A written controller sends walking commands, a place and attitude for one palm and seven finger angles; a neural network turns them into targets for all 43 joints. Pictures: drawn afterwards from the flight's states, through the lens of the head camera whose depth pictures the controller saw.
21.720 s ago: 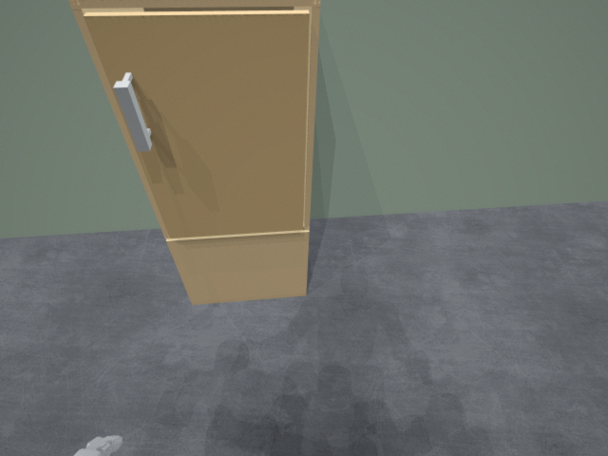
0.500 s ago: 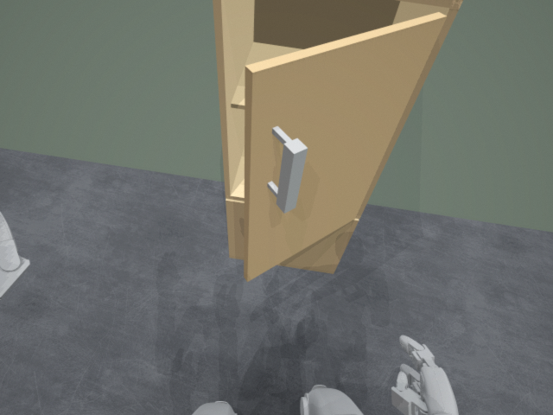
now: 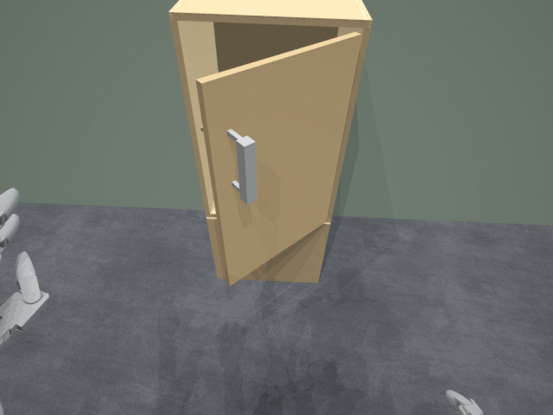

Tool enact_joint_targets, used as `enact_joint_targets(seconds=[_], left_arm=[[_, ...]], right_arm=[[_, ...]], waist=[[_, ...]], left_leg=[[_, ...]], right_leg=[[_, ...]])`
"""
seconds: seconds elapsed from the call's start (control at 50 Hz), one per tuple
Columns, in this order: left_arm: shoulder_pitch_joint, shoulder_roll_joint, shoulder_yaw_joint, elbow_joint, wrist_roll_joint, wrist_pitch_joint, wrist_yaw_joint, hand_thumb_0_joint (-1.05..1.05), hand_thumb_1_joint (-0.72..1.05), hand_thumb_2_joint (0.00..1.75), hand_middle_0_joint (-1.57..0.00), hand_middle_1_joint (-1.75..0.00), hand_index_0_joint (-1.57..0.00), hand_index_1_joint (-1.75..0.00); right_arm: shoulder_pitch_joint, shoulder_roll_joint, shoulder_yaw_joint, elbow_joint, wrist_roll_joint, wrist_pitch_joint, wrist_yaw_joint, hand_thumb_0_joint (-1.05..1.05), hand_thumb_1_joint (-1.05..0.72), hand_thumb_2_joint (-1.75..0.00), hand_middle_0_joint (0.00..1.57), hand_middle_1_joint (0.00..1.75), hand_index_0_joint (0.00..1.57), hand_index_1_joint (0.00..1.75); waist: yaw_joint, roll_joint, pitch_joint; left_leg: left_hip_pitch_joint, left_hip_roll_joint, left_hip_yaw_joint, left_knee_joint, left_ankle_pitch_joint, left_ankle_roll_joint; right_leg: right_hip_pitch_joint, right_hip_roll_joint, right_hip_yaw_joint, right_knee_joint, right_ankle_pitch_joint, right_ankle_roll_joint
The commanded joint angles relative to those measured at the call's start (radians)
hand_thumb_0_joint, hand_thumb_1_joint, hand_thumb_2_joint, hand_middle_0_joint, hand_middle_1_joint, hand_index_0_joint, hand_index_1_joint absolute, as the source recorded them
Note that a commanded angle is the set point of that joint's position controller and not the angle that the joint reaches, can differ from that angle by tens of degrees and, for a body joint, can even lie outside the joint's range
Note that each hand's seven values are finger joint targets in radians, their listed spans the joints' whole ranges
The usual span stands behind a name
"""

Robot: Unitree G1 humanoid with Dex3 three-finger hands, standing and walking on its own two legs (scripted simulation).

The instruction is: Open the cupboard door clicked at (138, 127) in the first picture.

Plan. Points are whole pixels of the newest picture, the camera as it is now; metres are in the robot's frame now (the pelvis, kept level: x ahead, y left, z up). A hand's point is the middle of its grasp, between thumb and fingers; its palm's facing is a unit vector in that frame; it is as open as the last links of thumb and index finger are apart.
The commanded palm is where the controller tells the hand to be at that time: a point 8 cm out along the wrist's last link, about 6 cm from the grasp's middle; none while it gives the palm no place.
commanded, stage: stop stepping back and stand still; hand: left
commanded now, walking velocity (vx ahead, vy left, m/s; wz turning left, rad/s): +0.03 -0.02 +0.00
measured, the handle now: (240, 166) +0.54 +0.10 +0.07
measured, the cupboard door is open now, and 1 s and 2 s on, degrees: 42 42 42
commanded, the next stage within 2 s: let the arm hang, fingers relaxed in 0.68 s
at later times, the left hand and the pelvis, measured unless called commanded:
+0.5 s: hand out of the picture +0.15 +0.28 +0.15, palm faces +0.44 -0.80 -0.42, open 7.4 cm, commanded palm +0.09 +0.31 +0.18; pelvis -0.05 +0.01 +0.01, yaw +0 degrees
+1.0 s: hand out of the picture +0.05 +0.24 -0.12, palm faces +0.00 -0.95 -0.32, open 7.4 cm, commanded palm none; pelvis -0.07 +0.03 +0.00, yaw +1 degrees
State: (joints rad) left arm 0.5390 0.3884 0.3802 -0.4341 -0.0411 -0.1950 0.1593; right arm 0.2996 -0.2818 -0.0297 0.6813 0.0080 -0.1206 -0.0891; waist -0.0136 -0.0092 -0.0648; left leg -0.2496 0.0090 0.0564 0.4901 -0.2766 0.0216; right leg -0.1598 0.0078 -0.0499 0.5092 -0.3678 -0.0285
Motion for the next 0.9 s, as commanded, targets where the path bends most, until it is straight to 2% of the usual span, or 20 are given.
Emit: enact_joint_targets(seconds=[0.0, 0.02, 0.04, 0.06, 0.08, 0.14, 0.16, 0.2, 0.24, 0.34, 0.36, 0.46, 0.5, 0.6, 0.74, 0.76, 0.78, 0.8, 0.84, 0.88], left_arm=[[-0.068, 0.221, 0.147, -0.265, 0.002, -0.073, 0.019, 0.00, 0.90, 0.90, -0.20, -0.30, -0.20, -0.30], [-0.018, 0.245, 0.177, -0.241, 0.008, -0.073, 0.019, 0.00, 0.90, 0.90, -0.20, -0.30, -0.20, -0.30], [-0.015, 0.237, 0.167, -0.283, 0.006, -0.078, 0.014, 0.00, 0.90, 0.90, -0.20, -0.30, -0.20, -0.30], [-0.023, 0.243, 0.171, -0.296, 0.005, -0.080, 0.008, 0.00, 0.90, 0.90, -0.20, -0.30, -0.20, -0.30], [-0.029, 0.222, 0.157, -0.293, 0.004, -0.081, 0.008, 0.00, 0.90, 0.90, -0.20, -0.30, -0.20, -0.30], [0.007, 0.212, 0.170, -0.238, -0.002, -0.081, 0.011, 0.00, 0.90, 0.90, -0.20, -0.30, -0.20, -0.30], [0.019, 0.210, 0.173, -0.228, -0.006, -0.083, 0.009, 0.00, 0.90, 0.90, -0.20, -0.30, -0.20, -0.30], [0.018, 0.196, 0.165, -0.194, -0.010, -0.083, 0.005, 0.00, 0.90, 0.90, -0.20, -0.30, -0.20, -0.30], [-0.003, 0.180, 0.147, -0.179, -0.011, -0.079, 0.001, 0.00, 0.90, 0.90, -0.20, -0.30, -0.20, -0.30], [-0.091, 0.175, 0.117, -0.167, 0.000, -0.068, -0.004, 0.00, 0.90, 0.90, -0.20, -0.30, -0.20, -0.30], [-0.116, 0.181, 0.112, -0.178, 0.003, -0.066, -0.004, 0.00, 0.90, 0.90, -0.20, -0.30, -0.20, -0.30], [-0.137, 0.190, 0.109, -0.229, 0.012, -0.064, 0.001, 0.00, 0.90, 0.90, -0.20, -0.30, -0.20, -0.30], [-0.102, 0.179, 0.109, -0.230, 0.015, -0.063, 0.003, 0.00, 0.90, 0.90, -0.20, -0.30, -0.20, -0.30], [-0.015, 0.189, 0.141, -0.235, 0.006, -0.067, 0.005, 0.00, 0.90, 0.90, -0.20, -0.30, -0.20, -0.30], [0.013, 0.173, 0.133, -0.179, -0.002, -0.067, -0.002, 0.00, 0.90, 0.90, -0.20, -0.30, -0.20, -0.30], [-0.105, -0.017, -0.301, 0.590, 0.060, 0.050, -0.121, 0.00, 0.90, 0.90, -0.20, -0.30, -0.20, -0.30], [-0.118, 0.015, -0.246, 0.615, 0.071, 0.154, -0.149, 0.00, 0.90, 0.90, -0.20, -0.30, -0.20, -0.30], [-0.111, 0.009, -0.245, 0.604, 0.069, 0.184, -0.155, 0.00, 0.90, 0.90, -0.20, -0.30, -0.20, -0.30], [-0.137, -0.007, -0.265, 0.704, 0.075, 0.187, -0.157, 0.00, 0.90, 0.90, -0.20, -0.30, -0.20, -0.30], [-0.169, 0.011, -0.278, 0.820, 0.079, 0.185, -0.158, 0.00, 0.90, 0.90, -0.20, -0.30, -0.20, -0.30]], right_arm=[[-0.156, -0.095, -0.032, -0.210, 0.007, -0.065, 0.003, 0.00, -0.90, -0.90, 0.20, 0.30, 0.20, 0.30], [-0.144, -0.075, -0.021, -0.199, -0.003, -0.060, 0.004, 0.00, -0.90, -0.90, 0.20, 0.30, 0.20, 0.30], [-0.147, -0.067, -0.012, -0.202, -0.006, -0.054, 0.009, 0.00, -0.90, -0.90, 0.20, 0.30, 0.20, 0.30], [-0.160, -0.069, -0.013, -0.204, -0.006, -0.059, 0.013, 0.00, -0.90, -0.90, 0.20, 0.30, 0.20, 0.30], [-0.169, -0.070, -0.013, -0.206, -0.004, -0.061, 0.015, 0.00, -0.90, -0.90, 0.20, 0.30, 0.20, 0.30], [-0.164, -0.061, -0.010, -0.204, -0.003, -0.061, 0.018, 0.00, -0.90, -0.90, 0.20, 0.30, 0.20, 0.30], [-0.160, -0.060, -0.015, -0.206, -0.003, -0.060, 0.020, 0.00, -0.90, -0.90, 0.20, 0.30, 0.20, 0.30], [-0.154, -0.050, -0.014, -0.201, -0.004, -0.051, 0.024, 0.00, -0.90, -0.90, 0.20, 0.30, 0.20, 0.30], [-0.159, -0.049, -0.014, -0.200, -0.005, -0.047, 0.023, 0.00, -0.90, -0.90, 0.20, 0.30, 0.20, 0.30], [-0.176, -0.049, -0.003, -0.199, -0.011, -0.052, 0.010, 0.00, -0.90, -0.90, 0.20, 0.30, 0.20, 0.30], [-0.182, -0.052, -0.002, -0.200, -0.012, -0.055, 0.005, 0.00, -0.90, -0.90, 0.20, 0.30, 0.20, 0.30], [-0.191, -0.048, 0.005, -0.206, -0.015, -0.074, -0.001, 0.00, -0.90, -0.90, 0.20, 0.30, 0.20, 0.30], [-0.187, -0.044, 0.007, -0.210, -0.016, -0.076, 0.002, 0.00, -0.90, -0.90, 0.20, 0.30, 0.20, 0.30], [-0.182, -0.042, 0.004, -0.214, -0.018, -0.074, 0.006, 0.00, -0.90, -0.90, 0.20, 0.30, 0.20, 0.30], [-0.179, -0.049, -0.003, -0.210, -0.014, -0.065, 0.004, 0.00, -0.90, -0.90, 0.20, 0.30, 0.20, 0.30], [-0.214, -0.164, -0.035, 0.071, 0.002, -0.130, 0.092, 0.00, -0.90, -0.90, 0.20, 0.30, 0.20, 0.30], [-0.128, -0.186, -0.046, 0.076, 0.005, -0.021, 0.098, 0.00, -0.90, -0.90, 0.20, 0.30, 0.20, 0.30], [-0.116, -0.173, -0.044, 0.045, 0.006, 0.009, 0.093, 0.00, -0.90, -0.90, 0.20, 0.30, 0.20, 0.30], [-0.148, -0.161, -0.026, 0.058, -0.013, 0.036, 0.088, 0.00, -0.90, -0.90, 0.20, 0.30, 0.20, 0.30], [-0.169, -0.159, -0.020, 0.076, -0.026, 0.054, 0.089, 0.00, -0.90, -0.90, 0.20, 0.30, 0.20, 0.30]], waist=[[0.019, 0.067, -0.047], [0.010, 0.119, -0.051], [0.008, 0.165, -0.059], [0.013, 0.183, -0.039], [0.015, 0.168, 0.008], [0.010, 0.088, 0.029], [0.007, 0.048, 0.016], [0.000, 0.003, 0.017], [-0.004, 0.001, 0.030], [0.004, 0.016, 0.045], [0.006, 0.048, 0.045], [0.016, 0.100, 0.024], [0.018, 0.102, 0.026], [0.019, 0.124, -0.003], [0.012, 0.073, 0.021], [-0.043, 0.093, 0.081], [-0.022, 0.091, 0.029], [-0.022, 0.097, 0.030], [-0.002, 0.022, 0.000], [0.013, -0.089, -0.028]], left_leg=[[0.139, 0.129, -0.147, -0.036, 0.410, 0.079], [0.133, 0.113, -0.126, -0.010, 0.512, 0.074], [0.119, 0.109, -0.128, -0.019, 0.560, 0.064], [0.069, 0.119, -0.148, -0.071, 0.456, 0.051], [0.023, 0.133, -0.158, -0.086, 0.371, 0.053], [-0.038, 0.094, -0.116, -0.057, 0.218, 0.034], [-0.021, 0.070, -0.095, -0.024, 0.207, 0.019], [0.006, 0.045, -0.072, 0.016, 0.122, 0.003], [0.049, 0.040, -0.073, 0.014, 0.080, -0.001], [0.084, 0.074, -0.105, -0.095, 0.066, 0.010], [0.080, 0.077, -0.110, -0.116, 0.065, 0.010], [0.064, 0.080, -0.123, -0.182, 0.010, 0.012], [0.050, 0.078, -0.120, -0.189, -0.013, 0.010], [0.051, 0.070, -0.114, -0.182, 0.066, -0.005], [0.053, 0.073, -0.109, -0.178, 0.054, -0.008], [-0.017, 0.109, -0.144, -0.017, 0.321, -0.001], [0.014, 0.128, -0.149, -0.037, 0.404, 0.005], [0.010, 0.147, -0.158, -0.042, 0.369, 0.020], [-0.096, 0.166, -0.227, -0.095, 0.216, 0.066], [-0.084, 0.143, -0.224, -0.097, 0.151, 0.063]], right_leg=[[-0.057, -0.071, 0.095, 0.020, 0.385, 0.041], [-0.062, -0.058, 0.069, 0.038, 0.429, 0.028], [-0.044, -0.051, 0.041, 0.060, 0.410, 0.026], [-0.036, -0.036, 0.022, 0.052, 0.245, 0.031], [-0.038, -0.025, 0.026, 0.016, 0.188, 0.031], [-0.009, -0.050, 0.100, -0.082, 0.268, 0.016], [-0.013, -0.075, 0.139, -0.110, 0.308, 0.003], [-0.066, -0.112, 0.201, -0.173, 0.248, -0.015], [-0.125, -0.117, 0.210, -0.210, 0.167, -0.020], [-0.124, -0.054, 0.140, -0.202, 0.134, 0.018], [-0.109, -0.048, 0.130, -0.197, 0.139, 0.021], [-0.046, -0.028, 0.094, -0.190, 0.137, 0.031], [-0.031, -0.026, 0.093, -0.196, 0.133, 0.030], [-0.001, -0.025, 0.078, -0.194, 0.177, 0.027], [-0.035, -0.028, 0.081, -0.223, 0.166, 0.029], [-0.183, -0.079, 0.010, -0.081, 0.235, 0.008], [-0.164, -0.102, 0.060, -0.080, 0.217, 0.002], [-0.174, -0.076, 0.041, -0.037, 0.131, 0.006], [-0.107, -0.051, 0.048, 0.039, 0.047, 0.001], [-0.067, -0.064, 0.063, -0.006, 0.064, -0.011]])
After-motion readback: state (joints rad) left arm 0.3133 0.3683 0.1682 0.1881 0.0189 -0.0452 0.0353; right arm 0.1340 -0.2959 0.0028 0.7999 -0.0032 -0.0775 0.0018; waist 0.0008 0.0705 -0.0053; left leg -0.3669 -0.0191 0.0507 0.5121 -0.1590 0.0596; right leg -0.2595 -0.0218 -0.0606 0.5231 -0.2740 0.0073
